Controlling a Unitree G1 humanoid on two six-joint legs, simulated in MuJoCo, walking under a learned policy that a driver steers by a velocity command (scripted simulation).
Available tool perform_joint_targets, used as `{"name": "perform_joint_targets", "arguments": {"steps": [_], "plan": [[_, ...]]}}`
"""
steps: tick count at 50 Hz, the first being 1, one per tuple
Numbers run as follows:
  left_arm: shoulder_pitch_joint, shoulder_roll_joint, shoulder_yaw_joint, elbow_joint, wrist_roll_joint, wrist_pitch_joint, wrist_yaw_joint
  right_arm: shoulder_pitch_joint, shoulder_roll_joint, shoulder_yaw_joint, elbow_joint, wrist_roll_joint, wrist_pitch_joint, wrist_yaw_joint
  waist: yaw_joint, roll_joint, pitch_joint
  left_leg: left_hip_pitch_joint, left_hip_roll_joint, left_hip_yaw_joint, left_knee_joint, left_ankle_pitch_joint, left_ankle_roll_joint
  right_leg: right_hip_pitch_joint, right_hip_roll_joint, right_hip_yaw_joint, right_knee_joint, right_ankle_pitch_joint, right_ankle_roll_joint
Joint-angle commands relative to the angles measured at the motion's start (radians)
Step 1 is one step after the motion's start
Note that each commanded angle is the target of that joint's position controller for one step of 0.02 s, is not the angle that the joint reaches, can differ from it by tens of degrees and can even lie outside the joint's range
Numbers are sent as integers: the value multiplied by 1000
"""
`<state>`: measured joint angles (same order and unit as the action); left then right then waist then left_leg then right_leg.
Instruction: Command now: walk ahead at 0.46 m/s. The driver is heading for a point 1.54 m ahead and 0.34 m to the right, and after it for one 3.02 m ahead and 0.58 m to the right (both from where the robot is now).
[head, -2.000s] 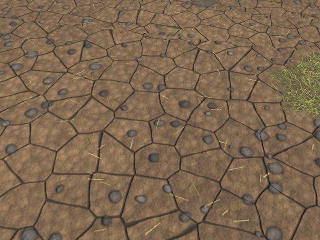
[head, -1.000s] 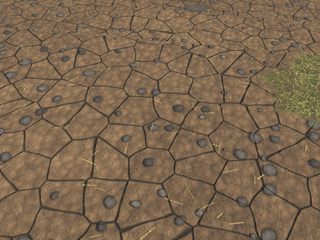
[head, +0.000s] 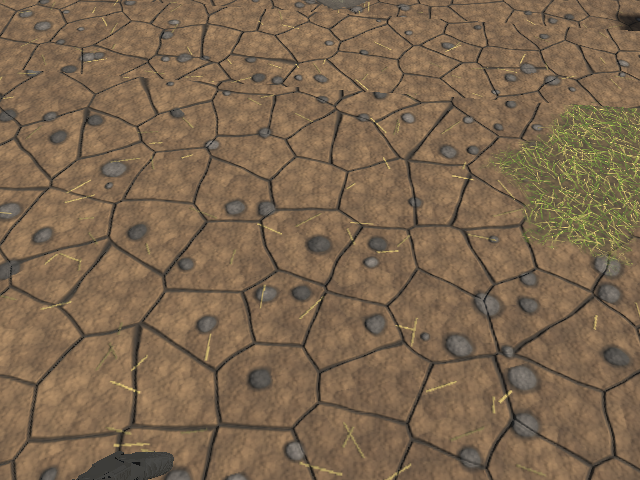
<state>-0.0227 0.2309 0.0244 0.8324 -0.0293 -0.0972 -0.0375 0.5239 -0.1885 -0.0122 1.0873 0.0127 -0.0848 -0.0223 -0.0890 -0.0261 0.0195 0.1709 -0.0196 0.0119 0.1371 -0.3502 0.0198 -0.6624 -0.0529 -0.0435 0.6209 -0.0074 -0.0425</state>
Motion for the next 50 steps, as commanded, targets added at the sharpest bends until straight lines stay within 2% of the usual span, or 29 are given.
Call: {"name": "perform_joint_targets", "arguments": {"steps": [1,3,4,5,6,7,8,9,10,12,15,18,21,25,26,27,28,29,30,31,32,34,39,44,46,47,48,49,50], "plan": [[-45,102,27,-78,-1,-13,-6,-4,-198,-44,-36,3,-4,-7,94,141,81,-108,259,-68,47,741,118,160,50,-13,-82,14,-41],[200,166,66,-8,-6,-8,1,-30,-201,-49,-48,-14,18,-4,219,167,-85,-100,226,-23,354,1040,82,450,107,-46,-58,-43,-89],[369,209,84,36,-4,0,10,-47,-184,-40,-70,-23,21,1,291,140,-189,-291,191,-12,613,877,54,734,13,57,-34,-61,-132],[495,306,105,65,27,3,11,94,-34,-1,-85,-21,4,18,225,-139,-388,-681,7,-3,1063,306,-9,1121,-281,561,-113,-309,-311],[480,234,81,73,28,5,7,76,-46,-1,-65,-1,-29,28,228,-190,-448,-790,-44,-159,1244,-178,10,1105,-343,863,-334,-415,-326],[370,182,63,64,18,-2,5,-46,-137,-28,-114,32,-48,32,199,-157,-240,-892,20,-149,1302,-138,33,940,-304,724,-363,-437,-260],[250,145,49,36,18,-7,4,-133,-164,-33,-141,37,-54,24,163,-62,-118,-864,74,-113,1266,-45,40,734,-278,553,-380,-247,-229],[178,116,39,27,29,-14,-3,-161,-162,-41,-141,24,-48,11,120,9,-55,-797,111,-92,1212,10,33,565,-238,412,-392,-18,-208],[148,95,33,31,40,-21,-8,-129,-145,-47,-133,10,-31,2,75,-8,-47,-704,141,-95,1160,28,29,461,-195,295,-401,138,-190],[158,76,26,58,47,-28,-14,-75,-99,-46,-119,5,0,-7,41,-32,-43,-616,140,-77,1086,27,12,364,-156,181,-418,342,-198],[182,120,29,89,56,-27,9,-145,-105,-52,-158,-12,16,-15,26,-37,-34,-647,136,-59,916,122,-22,343,-142,99,-425,504,-215],[200,137,28,100,50,-8,33,-260,-89,-43,-188,-18,19,-10,58,-36,-61,-605,124,-38,658,286,-33,373,-106,39,-407,476,-182],[250,159,31,128,42,9,41,-343,-108,-44,-205,-10,28,-4,96,-38,-72,-564,98,-38,524,349,-40,429,-126,63,-395,356,-178],[245,154,31,150,15,31,46,-363,-137,-55,-210,-20,28,0,77,-30,-65,-495,70,-23,355,306,-3,481,-137,117,-296,141,-145],[275,143,29,156,12,36,48,-339,-162,-65,-199,-22,28,-1,74,-15,-71,-436,70,-21,311,311,14,476,-112,135,-263,-10,-121],[312,126,24,159,24,37,51,-302,-202,-77,-191,-18,28,-7,80,21,-87,-358,116,-72,327,359,38,437,-72,125,-199,-172,-99],[388,74,13,164,35,28,47,-295,-252,-87,-191,-9,32,-9,131,157,-117,-217,207,-180,335,308,103,292,20,64,-87,-396,-74],[357,39,6,145,22,24,52,-189,-262,-101,-150,6,40,-6,78,292,-116,-143,292,-374,210,-46,201,105,108,-54,88,-526,-35],[253,91,15,116,8,20,52,-85,-232,-97,-129,5,32,1,1,278,-88,-118,363,-566,96,-236,259,-8,107,-15,245,-606,-29],[195,131,28,95,-4,20,47,-97,-215,-89,-134,-16,15,3,-3,237,-67,-136,388,-624,68,-301,262,-90,56,58,411,-610,-34],[192,140,35,95,-4,19,41,-166,-209,-85,-160,-22,-1,4,30,196,-62,-190,371,-582,60,-296,246,-98,16,85,467,-541,-41],[195,130,43,102,8,13,39,-270,-188,-80,-187,-10,-15,4,78,147,-55,-285,327,-467,22,-201,201,-47,-33,93,414,-417,-42],[165,60,29,120,21,14,43,-264,-212,-95,-170,3,-9,1,84,148,-47,-441,221,-200,-14,16,167,173,-6,14,130,-238,5],[144,94,31,117,12,14,36,-232,-231,-106,-145,24,1,5,90,147,-37,-468,242,-177,39,-43,159,309,16,-14,-51,-169,8],[239,106,42,154,13,16,38,-239,-201,-98,-142,24,8,5,137,128,-42,-535,215,-157,126,-102,130,441,31,-27,-85,-199,-6],[332,126,54,186,9,17,42,-247,-161,-86,-143,16,11,4,175,94,-54,-593,179,-127,232,-105,104,543,14,4,-121,-239,-20],[438,204,76,204,17,15,49,-277,-87,-64,-165,-1,8,8,208,-108,-62,-729,82,-7,578,-54,41,652,-170,269,-263,-377,-76],[512,310,95,207,22,15,44,-270,-53,-56,-214,-2,-13,4,207,-339,-83,-1014,-25,31,854,-187,18,807,-346,662,-428,-612,-210],[480,250,76,201,31,-1,36,-300,-133,-70,-217,13,-28,6,197,-241,-61,-1101,41,-75,1027,-166,42,763,-367,758,-450,-755,-247]]}}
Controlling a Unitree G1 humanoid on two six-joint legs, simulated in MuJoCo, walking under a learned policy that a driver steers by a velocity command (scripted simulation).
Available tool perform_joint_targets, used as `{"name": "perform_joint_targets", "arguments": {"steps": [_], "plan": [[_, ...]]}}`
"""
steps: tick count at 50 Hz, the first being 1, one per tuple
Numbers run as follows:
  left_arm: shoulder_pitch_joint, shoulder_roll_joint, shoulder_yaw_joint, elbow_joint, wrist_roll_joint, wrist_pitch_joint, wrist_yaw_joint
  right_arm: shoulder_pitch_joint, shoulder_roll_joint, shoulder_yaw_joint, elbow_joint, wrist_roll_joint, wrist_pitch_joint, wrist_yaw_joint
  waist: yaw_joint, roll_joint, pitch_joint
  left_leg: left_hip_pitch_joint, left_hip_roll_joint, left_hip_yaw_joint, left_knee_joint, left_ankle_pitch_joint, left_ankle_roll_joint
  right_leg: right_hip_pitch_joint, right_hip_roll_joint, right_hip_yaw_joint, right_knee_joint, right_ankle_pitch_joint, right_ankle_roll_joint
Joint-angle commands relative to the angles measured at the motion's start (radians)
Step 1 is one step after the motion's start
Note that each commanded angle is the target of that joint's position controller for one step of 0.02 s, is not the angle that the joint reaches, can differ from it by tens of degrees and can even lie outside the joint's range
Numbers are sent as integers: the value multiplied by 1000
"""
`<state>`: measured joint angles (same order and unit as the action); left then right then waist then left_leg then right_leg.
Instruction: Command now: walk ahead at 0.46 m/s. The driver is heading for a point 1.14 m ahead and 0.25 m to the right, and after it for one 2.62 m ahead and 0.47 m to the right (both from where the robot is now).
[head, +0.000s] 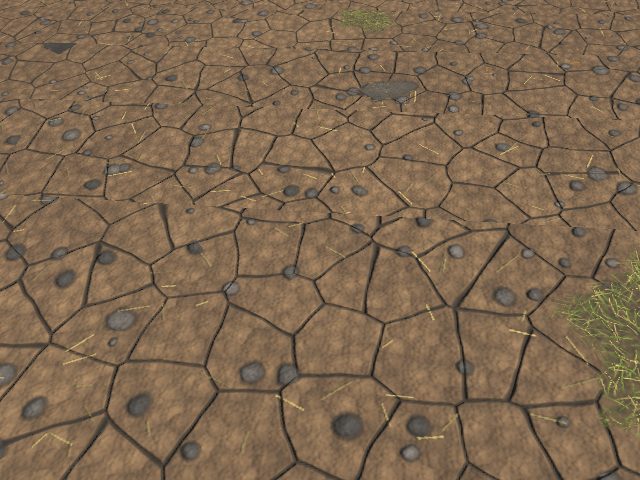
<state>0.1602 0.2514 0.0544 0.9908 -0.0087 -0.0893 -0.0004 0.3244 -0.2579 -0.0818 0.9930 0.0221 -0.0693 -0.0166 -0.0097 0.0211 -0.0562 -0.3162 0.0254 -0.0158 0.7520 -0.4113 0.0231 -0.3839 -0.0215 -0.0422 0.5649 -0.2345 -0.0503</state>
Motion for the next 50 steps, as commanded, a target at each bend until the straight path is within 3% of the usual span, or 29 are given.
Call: {"name": "perform_joint_targets", "arguments": {"steps": [1,3,5,7,10,14,18,20,22,23,24,25,26,27,28,29,30,32,33,37,41,45,47,48,49,50], "plan": [[227,163,28,17,9,-22,-8,-125,-103,-8,-129,13,-48,6,89,-220,63,-654,41,-64,443,4,65,437,-358,659,-387,-492,-197],[121,120,13,-14,8,-29,-20,-120,-90,-11,-108,-7,-44,1,40,-142,83,-577,92,-54,361,171,62,338,-273,457,-397,-239,-136],[147,88,4,-1,15,-25,-17,-130,-69,-12,-105,-10,-35,1,31,-139,78,-492,102,-35,276,268,44,298,-221,324,-421,-26,-115],[201,94,5,19,14,-23,-6,-170,-52,-11,-116,-13,-28,4,39,-118,74,-491,92,-16,200,339,23,323,-202,250,-422,159,-123],[237,107,5,28,10,-17,10,-270,-23,-1,-152,-13,-24,13,51,-96,80,-469,76,0,41,441,1,334,-187,175,-425,313,-117],[297,106,5,44,3,-13,17,-403,-9,14,-192,-1,-24,32,86,-98,121,-410,49,30,-131,530,2,355,-178,124,-448,305,-106],[365,105,10,73,-1,7,19,-515,-9,27,-235,6,-32,59,112,-91,172,-435,32,45,-221,477,23,478,-219,115,-405,366,-119],[364,118,19,77,-2,16,22,-531,-20,28,-251,8,-38,71,96,-101,173,-400,19,55,-252,415,47,523,-242,110,-357,479,-114],[340,140,28,68,-2,21,23,-448,-66,9,-238,2,-42,69,34,-138,105,-209,-38,87,-263,350,78,526,-240,107,-242,809,-98],[316,141,28,60,-3,26,21,-308,-106,-13,-202,1,-43,62,-44,-147,23,-13,-66,101,-282,366,105,493,-213,94,-100,945,-81],[273,131,22,37,2,24,17,-104,-158,-36,-149,-6,-43,50,-137,-144,-101,318,4,29,-239,424,151,309,-172,84,119,853,-54],[340,36,-4,10,10,10,8,68,-259,-60,-119,-34,-38,36,-137,44,-293,766,293,-344,-223,384,272,-86,-33,32,516,371,6],[396,-7,-20,34,-11,-13,0,87,-202,-38,-103,-26,-29,36,-115,195,-434,860,435,-689,-376,288,350,-250,67,149,761,-333,19],[301,98,14,14,-41,-26,0,10,-137,-19,-113,-18,-25,34,-117,121,-272,705,387,-562,-417,231,288,-329,-1,198,830,-298,6],[214,116,22,-14,-54,-27,7,-81,-97,-7,-128,-15,-28,31,-88,81,-123,522,348,-394,-452,260,242,-340,-52,153,809,-213,1],[174,96,26,-23,-45,-19,17,-144,-63,3,-126,-19,-37,38,-50,16,-30,352,305,-286,-505,305,211,-300,-86,136,744,-146,2],[181,81,37,-20,-31,-3,25,-183,-31,11,-122,-26,-47,43,-12,29,13,245,260,-192,-544,318,180,-241,-117,141,686,-98,-2],[232,14,34,-14,-31,29,25,-194,-27,7,-103,-34,-51,45,29,65,47,124,233,-97,-602,311,167,-162,-135,140,643,-65,-6],[222,5,36,-25,-33,40,27,-189,-37,4,-92,-34,-54,41,38,65,69,95,232,-59,-622,334,170,-176,-139,139,626,-46,-4],[99,35,47,-91,-16,48,19,-154,-86,-9,-69,-43,-54,14,34,39,112,125,229,50,-650,414,169,-305,-141,159,466,151,15],[-47,16,32,-144,-10,37,-14,-106,-122,-16,-62,-35,-46,-5,-10,11,134,179,215,157,-651,457,141,-284,-119,76,233,307,12],[-173,18,20,-217,-12,40,-42,-19,-152,-26,-41,-16,-21,-10,-51,-2,167,349,264,194,-591,513,131,-343,-99,23,119,234,-11],[-177,38,26,-246,-14,44,-54,-24,-170,-33,-47,-9,-6,-10,-32,20,152,407,279,223,-512,700,112,-300,-65,-19,93,135,-38],[-22,9,-5,-188,128,29,-60,82,-8,33,-17,-178,-54,44,10,81,77,479,339,185,-556,808,177,-215,-74,79,102,125,-66],[-3,55,22,-192,126,24,-55,32,-68,9,-23,-159,-71,56,43,79,106,543,324,224,-495,894,176,-222,-28,61,89,31,-74],[-4,99,33,-199,101,10,-52,-17,-157,-11,-42,-128,-74,57,78,18,67,527,273,288,-383,980,157,-117,37,-15,16,44,-93]]}}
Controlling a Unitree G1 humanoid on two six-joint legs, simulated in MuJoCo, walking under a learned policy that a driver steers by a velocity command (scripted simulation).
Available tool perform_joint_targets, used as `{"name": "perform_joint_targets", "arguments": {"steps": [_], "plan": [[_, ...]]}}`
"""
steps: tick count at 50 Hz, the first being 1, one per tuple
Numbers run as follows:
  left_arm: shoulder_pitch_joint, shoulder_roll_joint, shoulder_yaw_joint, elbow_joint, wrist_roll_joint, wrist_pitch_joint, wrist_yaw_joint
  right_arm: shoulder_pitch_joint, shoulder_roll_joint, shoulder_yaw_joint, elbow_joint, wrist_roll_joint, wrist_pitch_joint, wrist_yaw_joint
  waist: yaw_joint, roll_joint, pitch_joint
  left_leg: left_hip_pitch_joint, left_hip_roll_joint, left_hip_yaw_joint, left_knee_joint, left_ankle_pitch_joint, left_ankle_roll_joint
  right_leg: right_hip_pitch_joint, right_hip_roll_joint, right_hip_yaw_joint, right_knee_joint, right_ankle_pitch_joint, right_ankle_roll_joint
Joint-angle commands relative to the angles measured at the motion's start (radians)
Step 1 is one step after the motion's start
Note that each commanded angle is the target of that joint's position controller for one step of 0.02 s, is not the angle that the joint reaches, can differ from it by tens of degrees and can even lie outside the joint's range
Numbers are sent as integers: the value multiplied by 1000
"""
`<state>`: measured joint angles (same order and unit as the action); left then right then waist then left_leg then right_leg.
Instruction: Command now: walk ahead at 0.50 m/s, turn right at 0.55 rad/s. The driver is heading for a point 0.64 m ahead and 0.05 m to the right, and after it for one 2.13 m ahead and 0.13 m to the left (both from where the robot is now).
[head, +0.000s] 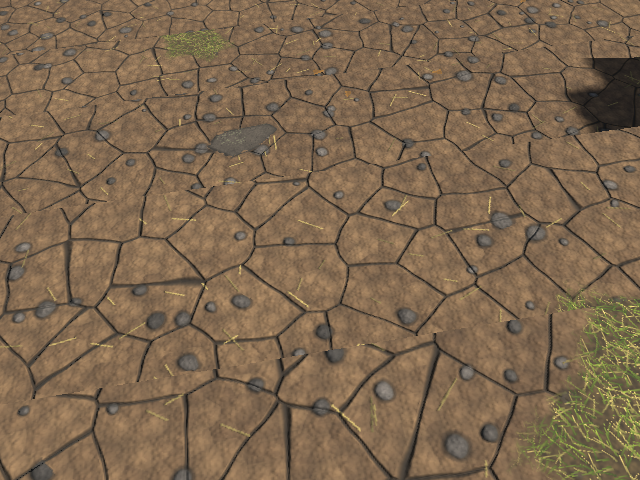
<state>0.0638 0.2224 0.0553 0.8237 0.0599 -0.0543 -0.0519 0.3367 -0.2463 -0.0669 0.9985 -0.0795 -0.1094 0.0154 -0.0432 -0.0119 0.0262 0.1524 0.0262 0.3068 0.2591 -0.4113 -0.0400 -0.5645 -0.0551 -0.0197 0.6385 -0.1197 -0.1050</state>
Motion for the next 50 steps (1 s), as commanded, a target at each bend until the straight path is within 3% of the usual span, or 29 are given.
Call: {"name": "perform_joint_targets", "arguments": {"steps": [1,2,3,4,5,6,7,9,10,13,15,18,21,24,25,26,27,28,29,31,32,35,38,43,44,46,48,49,50], "plan": [[171,166,51,-15,7,-46,7,0,-194,-28,-42,-21,-28,25,133,11,-90,-60,216,5,298,1030,196,300,128,-62,-58,32,-69],[351,212,69,25,-8,-51,32,127,-121,2,-30,-39,-29,34,135,-59,-288,-384,165,-13,575,838,133,760,70,96,75,199,-182],[588,266,67,92,-4,-40,44,132,-23,48,-67,-60,-32,72,197,-193,-451,-696,-9,-93,821,-72,50,1130,-145,586,-121,166,-347],[677,249,68,150,13,-51,36,-80,-53,38,-107,3,-25,92,291,-38,-283,-954,-62,-303,1009,-160,60,1131,-189,742,-264,50,-279],[563,268,85,137,-4,-70,36,-187,-49,45,-148,26,-32,78,271,-52,-85,-1090,3,-396,1081,-98,79,963,-185,654,-292,-12,-222],[450,196,65,130,-22,-76,34,-193,-100,34,-155,11,-37,46,219,-61,-60,-1019,51,-427,1072,-40,92,777,-167,590,-302,-6,-225],[392,113,32,128,-19,-79,24,-160,-111,29,-161,-16,-36,19,151,-40,-59,-922,72,-429,1035,7,107,631,-149,525,-316,20,-227],[261,34,-4,87,-4,-75,9,-118,-39,46,-160,-22,-19,-8,39,-24,-29,-760,101,-422,955,54,103,356,-132,459,-387,66,-230],[226,32,-8,68,-3,-80,7,-118,-25,53,-162,-14,-6,-10,25,-15,-18,-747,96,-408,909,74,91,290,-116,429,-421,27,-228],[246,86,2,59,16,-95,-8,-163,-11,69,-169,2,19,5,45,1,8,-686,96,-321,662,331,48,141,-37,261,-430,99,-186],[346,113,13,96,10,-90,-29,-276,11,82,-199,14,37,22,93,-30,16,-598,56,-257,490,438,32,101,-7,211,-416,176,-167],[471,137,27,138,8,-82,-52,-363,-41,72,-215,12,42,25,132,-42,33,-674,37,-268,366,470,35,284,-94,301,-373,210,-189],[472,125,29,156,9,-69,-38,-440,-59,68,-231,13,34,11,133,-52,37,-754,29,-287,268,424,78,505,-158,351,-343,263,-164],[408,144,37,150,21,-65,-27,-326,-129,38,-195,53,16,3,44,-47,-53,-439,-30,-228,239,477,158,502,-89,266,-210,605,-64],[410,102,24,139,32,-67,-34,-138,-168,24,-136,63,4,2,-16,14,-202,-138,13,-276,302,550,228,407,-1,202,-7,550,0],[601,-9,-9,143,56,-80,-35,87,-200,21,-96,52,2,9,-15,219,-457,358,254,-650,266,630,476,101,154,182,292,45,75],[518,27,1,135,30,-77,-45,252,-150,32,-27,27,10,13,-107,211,-436,443,382,-995,72,285,516,-157,215,169,599,-478,94],[328,75,19,83,6,-68,-35,187,-136,21,-24,23,-6,4,-110,85,-153,215,342,-917,-10,-18,373,-299,129,213,678,-385,40],[269,80,20,81,3,-65,-6,51,-111,23,-51,30,-13,-3,-57,52,-2,-20,304,-792,-56,-40,329,-284,57,190,656,-274,21],[275,29,1,88,47,-60,17,-47,6,57,-68,32,-11,-19,19,25,-36,-199,259,-657,-117,223,330,-121,-32,179,545,-156,5],[261,-7,-8,85,55,-54,18,-65,14,59,-77,32,-12,-22,41,31,-44,-243,228,-603,-131,298,324,-79,-48,152,509,-160,14],[192,11,-10,55,26,-41,18,-27,-24,39,-69,28,-33,-5,37,50,-26,-296,160,-485,-140,380,327,-87,-54,87,337,-140,74],[80,-23,-32,1,26,-21,22,55,-42,29,-33,26,-42,40,20,48,-11,-373,140,-443,-109,573,341,-30,-40,34,113,51,118],[-30,38,-16,-59,26,-17,15,104,-70,21,-53,18,-29,80,26,84,-23,-487,125,-473,2,576,315,152,12,8,55,115,95],[7,44,-13,-56,26,-26,23,94,-66,25,-60,-8,-29,74,55,101,-28,-469,158,-501,60,580,298,168,-15,69,136,156,86],[43,91,9,-61,18,-40,48,61,-91,12,-83,6,-30,53,82,78,-42,-394,174,-532,169,617,275,182,-1,52,95,-3,69],[280,150,40,-13,-13,-63,69,19,-110,1,-104,11,-41,52,189,13,-108,-585,63,-499,451,702,205,598,23,8,-12,53,-12],[371,216,44,-22,-21,-76,82,187,17,33,-99,10,-45,57,139,-206,-335,-733,-98,-390,797,174,121,931,-225,300,-83,377,-258],[475,151,19,-10,1,-81,62,229,73,50,-89,14,-63,52,162,-255,-380,-976,-146,-389,1114,-306,91,1003,-399,640,-200,359,-424]]}}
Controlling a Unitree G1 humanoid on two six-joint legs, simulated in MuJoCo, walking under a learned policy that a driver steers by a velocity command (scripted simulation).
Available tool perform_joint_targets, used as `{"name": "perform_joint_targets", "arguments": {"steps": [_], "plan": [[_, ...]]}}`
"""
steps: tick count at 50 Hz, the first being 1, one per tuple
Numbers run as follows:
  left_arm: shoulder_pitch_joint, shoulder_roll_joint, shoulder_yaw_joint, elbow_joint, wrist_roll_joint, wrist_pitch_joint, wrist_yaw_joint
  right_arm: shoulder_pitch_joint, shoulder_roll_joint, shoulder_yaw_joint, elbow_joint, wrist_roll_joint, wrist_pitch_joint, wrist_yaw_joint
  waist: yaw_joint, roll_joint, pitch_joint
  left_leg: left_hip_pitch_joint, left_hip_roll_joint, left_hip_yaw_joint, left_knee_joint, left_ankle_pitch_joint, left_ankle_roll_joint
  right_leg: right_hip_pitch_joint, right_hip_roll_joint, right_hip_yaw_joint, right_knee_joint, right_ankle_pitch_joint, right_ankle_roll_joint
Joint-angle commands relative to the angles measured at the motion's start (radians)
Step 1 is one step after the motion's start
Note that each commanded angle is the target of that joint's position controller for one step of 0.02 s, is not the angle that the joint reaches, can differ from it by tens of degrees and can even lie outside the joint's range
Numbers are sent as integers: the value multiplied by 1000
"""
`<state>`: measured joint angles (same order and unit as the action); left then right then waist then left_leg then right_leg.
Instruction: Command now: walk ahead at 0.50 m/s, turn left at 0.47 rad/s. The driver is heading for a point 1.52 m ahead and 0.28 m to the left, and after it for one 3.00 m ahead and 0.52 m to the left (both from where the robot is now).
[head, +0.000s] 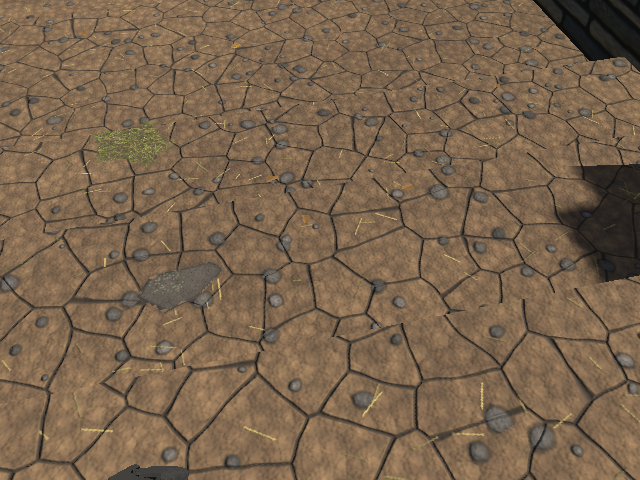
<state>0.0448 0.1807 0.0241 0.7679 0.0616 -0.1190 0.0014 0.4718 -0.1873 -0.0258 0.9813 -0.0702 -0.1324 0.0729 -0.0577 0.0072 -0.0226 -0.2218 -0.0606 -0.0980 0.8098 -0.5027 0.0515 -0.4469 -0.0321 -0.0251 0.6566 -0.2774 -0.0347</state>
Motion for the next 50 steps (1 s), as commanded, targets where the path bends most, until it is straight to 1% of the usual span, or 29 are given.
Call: {"name": "perform_joint_targets", "arguments": {"steps": [1,2,3,4,5,7,8,10,11,13,17,19,22,24,25,26,27,28,30,31,32,33,34,39,45,47,48,49,50], "plan": [[451,182,65,65,19,-24,1,-45,-59,-12,-104,17,-34,-11,193,-168,-60,-741,20,-49,660,-97,13,636,-423,673,-311,187,-413],[332,124,47,56,-12,-20,-3,-116,-88,-20,-114,14,-13,-33,138,-89,23,-709,101,-22,656,20,19,448,-391,525,-330,49,-333],[283,25,14,47,-26,-9,-3,-114,-82,-21,-102,-6,6,-42,103,-41,-6,-631,139,-17,586,98,20,357,-354,423,-343,67,-297],[269,-22,-3,45,-21,-1,4,-131,-33,-6,-111,-30,18,-40,86,-50,26,-569,168,-23,522,148,12,269,-323,329,-361,170,-270],[256,-25,-3,44,-16,4,13,-145,-1,2,-120,-38,27,-36,67,-56,45,-520,177,-7,454,132,-3,212,-300,256,-386,230,-245],[292,37,21,70,3,9,25,-176,5,4,-135,-14,37,-4,83,-44,35,-477,172,56,333,220,-28,186,-228,82,-403,195,-211],[309,35,20,83,39,11,33,-126,13,16,-116,-27,35,24,86,-35,35,-436,185,43,366,421,-4,146,-213,40,-358,182,-196],[273,-31,-9,70,56,-6,49,-176,-26,12,-138,-43,34,41,80,-26,31,-531,214,-19,149,730,20,204,-188,10,-287,113,-149],[347,-18,-14,92,37,-11,54,-219,-41,6,-149,-42,34,38,113,-45,24,-569,210,7,83,807,15,261,-201,15,-251,87,-170],[440,2,-25,135,41,-15,44,-279,-53,10,-162,-21,36,23,137,-10,44,-558,235,2,-105,991,10,262,-203,-28,-145,14,-155],[525,36,-43,187,52,-8,-8,-386,-73,13,-214,-30,81,9,146,-47,174,-358,206,101,-176,930,31,103,-280,-6,-129,-173,-141],[555,71,-40,225,20,-8,-6,-447,-95,8,-216,-35,85,1,170,-25,209,-394,212,95,-258,850,27,221,-318,13,-68,-174,-127],[622,115,-24,283,14,30,17,-514,-78,12,-195,-40,81,-2,220,6,246,-361,207,133,-438,789,14,347,-303,2,16,-168,-89],[611,159,-8,298,38,55,-5,-329,-144,-23,-112,-10,62,-20,128,66,163,-50,131,218,-534,843,11,321,-233,-73,242,49,-70],[625,149,-17,313,85,61,-37,-93,-232,-68,-35,2,46,-29,23,92,73,339,133,210,-483,977,61,133,-194,-127,475,75,6],[815,-27,-55,343,92,60,-83,164,-342,-106,29,-14,51,-13,26,220,-251,918,256,80,-63,1481,253,-167,-81,-159,878,-380,98],[715,26,-57,277,31,47,-113,349,-326,-105,65,-26,67,-4,-96,196,-442,1111,395,-104,-45,1504,355,-278,-14,-68,1174,-558,106],[418,113,-22,182,-21,26,-116,373,-258,-93,76,-30,69,-17,-183,125,-225,966,380,-148,-168,1235,295,-508,-13,-32,1215,-531,97],[199,138,-11,70,-25,-23,-90,148,-240,-80,20,21,70,-19,-112,104,-18,537,412,-253,-364,635,293,-612,-88,35,1143,-440,43],[207,102,-19,66,-7,-44,-47,18,-127,-34,-19,14,46,-15,-6,-27,45,253,444,-220,-412,734,266,-467,-153,135,795,-132,5],[229,58,-24,78,-3,-40,-31,-35,-118,-21,-41,-16,33,-6,56,3,108,63,443,-190,-461,802,291,-343,-169,117,718,-82,-6],[268,24,-24,116,1,-23,-30,-58,-90,-13,-59,2,26,-8,75,-38,90,-67,409,-132,-575,759,315,-216,-182,98,498,17,-5],[283,5,-29,107,9,-4,-35,-79,-124,-14,-75,18,15,-7,111,32,112,-111,386,-141,-610,702,321,-185,-168,89,438,79,-8],[144,43,-48,49,-3,38,-51,-130,-178,-41,-89,4,19,20,99,9,84,-74,334,-63,-572,777,252,-88,-91,73,52,277,-9],[-60,173,2,-7,1,23,-53,-29,-171,-43,-48,-26,40,11,48,47,79,83,279,33,-479,704,147,33,32,-51,9,287,-72],[168,273,47,58,-26,0,-43,-52,-186,-57,-67,-28,31,12,140,-37,-46,-66,145,148,-178,767,37,453,57,-29,19,387,-134],[404,304,51,98,-21,4,-41,139,-55,-21,-48,-49,23,24,142,-229,-314,-325,18,151,161,263,-41,932,-152,319,-51,408,-350],[643,264,38,161,-10,10,-47,74,-65,-16,-63,-19,18,50,242,-252,-377,-556,-88,84,528,-195,-44,1061,-304,734,-283,100,-432],[629,243,44,195,0,-11,-43,-105,-109,-28,-100,9,23,37,265,-138,-116,-728,-24,-31,615,-99,14,862,-275,713,-354,-180,-317]]}}
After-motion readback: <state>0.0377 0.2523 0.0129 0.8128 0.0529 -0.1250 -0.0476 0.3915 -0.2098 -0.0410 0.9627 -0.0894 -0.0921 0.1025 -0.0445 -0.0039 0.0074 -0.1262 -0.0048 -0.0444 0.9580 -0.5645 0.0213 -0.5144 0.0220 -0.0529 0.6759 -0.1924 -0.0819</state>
